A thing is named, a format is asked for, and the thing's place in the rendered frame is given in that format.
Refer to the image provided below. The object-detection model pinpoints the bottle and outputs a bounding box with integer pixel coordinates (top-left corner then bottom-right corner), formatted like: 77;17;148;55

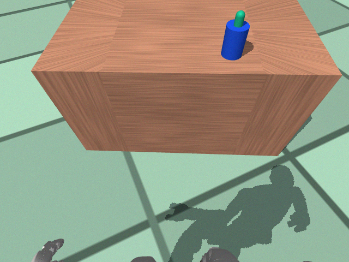
221;10;250;61

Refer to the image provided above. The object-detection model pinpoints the left robot hand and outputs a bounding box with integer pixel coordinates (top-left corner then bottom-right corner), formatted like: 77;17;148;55
31;239;64;262

